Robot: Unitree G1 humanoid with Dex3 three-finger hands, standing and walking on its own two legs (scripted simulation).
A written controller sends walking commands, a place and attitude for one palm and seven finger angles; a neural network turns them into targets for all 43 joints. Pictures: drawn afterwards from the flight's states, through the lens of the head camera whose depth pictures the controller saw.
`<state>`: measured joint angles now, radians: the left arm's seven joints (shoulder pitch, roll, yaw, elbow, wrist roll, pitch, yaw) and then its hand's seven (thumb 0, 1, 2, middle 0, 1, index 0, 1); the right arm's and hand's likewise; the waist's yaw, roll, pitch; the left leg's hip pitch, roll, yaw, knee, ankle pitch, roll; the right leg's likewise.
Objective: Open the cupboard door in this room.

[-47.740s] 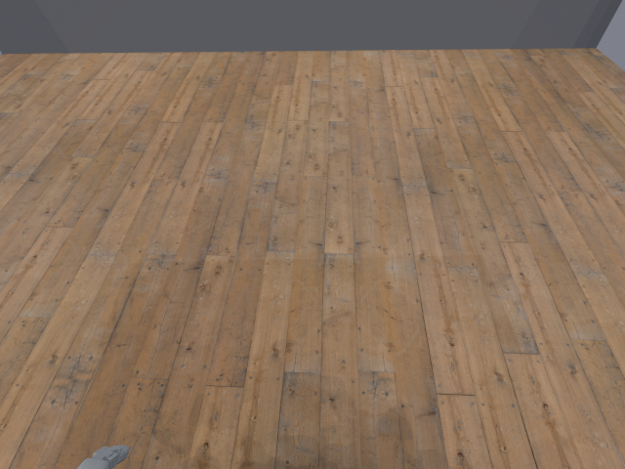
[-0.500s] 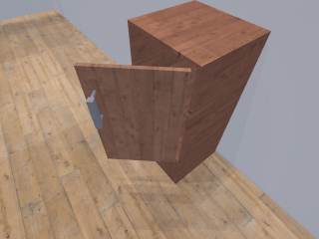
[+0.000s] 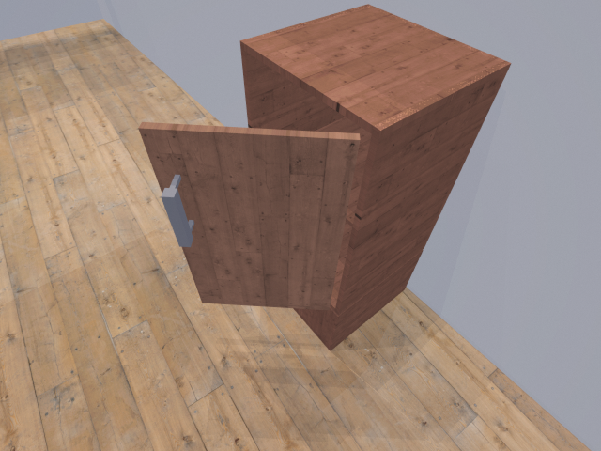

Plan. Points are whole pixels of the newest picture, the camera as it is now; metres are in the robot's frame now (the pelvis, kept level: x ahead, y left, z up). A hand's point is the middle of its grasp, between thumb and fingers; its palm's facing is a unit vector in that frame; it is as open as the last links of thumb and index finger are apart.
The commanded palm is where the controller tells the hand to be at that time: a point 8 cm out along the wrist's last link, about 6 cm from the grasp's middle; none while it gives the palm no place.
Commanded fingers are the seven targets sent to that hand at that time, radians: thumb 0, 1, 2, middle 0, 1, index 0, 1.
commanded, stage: raise the hand with hooked fingers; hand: left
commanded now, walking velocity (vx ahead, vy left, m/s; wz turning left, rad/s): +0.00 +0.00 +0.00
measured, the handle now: (181, 211) +0.53 +0.27 -0.05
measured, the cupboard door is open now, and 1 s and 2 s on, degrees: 48 48 48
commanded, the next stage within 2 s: none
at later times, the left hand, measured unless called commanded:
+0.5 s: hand out of the picture +0.12 +0.19 -0.08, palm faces +0.08 -1.00 -0.02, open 9.0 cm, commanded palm +0.12 +0.25 -0.06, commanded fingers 0.00 0.29 0.64 -0.24 -0.69 -0.24 -0.69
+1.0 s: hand (127, 416) +0.17 +0.24 -0.06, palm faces +0.00 -1.00 -0.05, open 12.1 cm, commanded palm +0.15 +0.30 -0.05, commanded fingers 0.00 -0.29 0.39 -0.28 -1.07 -0.28 -1.07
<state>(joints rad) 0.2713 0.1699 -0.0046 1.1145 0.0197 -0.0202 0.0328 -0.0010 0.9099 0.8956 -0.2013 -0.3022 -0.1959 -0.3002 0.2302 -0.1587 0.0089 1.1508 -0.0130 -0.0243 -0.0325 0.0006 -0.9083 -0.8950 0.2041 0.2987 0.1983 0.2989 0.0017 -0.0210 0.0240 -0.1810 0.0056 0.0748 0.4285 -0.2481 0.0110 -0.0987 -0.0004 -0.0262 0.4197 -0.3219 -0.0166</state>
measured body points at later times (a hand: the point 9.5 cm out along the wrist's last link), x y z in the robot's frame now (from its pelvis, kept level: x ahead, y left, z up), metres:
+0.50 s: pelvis -0.08 -0.02 -0.11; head -0.02 -0.01 +0.34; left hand +0.11 +0.24 -0.08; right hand +0.17 -0.26 -0.15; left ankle -0.01 +0.11 -0.74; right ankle -0.06 -0.10 -0.74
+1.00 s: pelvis -0.08 +0.02 -0.09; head +0.00 +0.03 +0.35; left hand +0.17 +0.30 -0.05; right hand +0.07 -0.24 -0.18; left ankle -0.01 +0.11 -0.74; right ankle -0.06 -0.10 -0.74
